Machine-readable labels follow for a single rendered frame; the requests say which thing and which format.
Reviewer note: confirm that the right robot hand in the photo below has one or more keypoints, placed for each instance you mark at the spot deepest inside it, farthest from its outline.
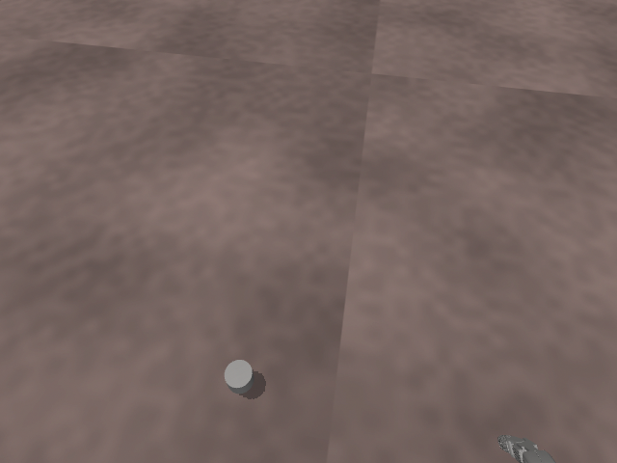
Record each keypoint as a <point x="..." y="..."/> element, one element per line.
<point x="523" y="450"/>

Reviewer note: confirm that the tin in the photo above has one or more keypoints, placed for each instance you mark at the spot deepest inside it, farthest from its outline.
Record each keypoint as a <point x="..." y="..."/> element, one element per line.
<point x="239" y="376"/>

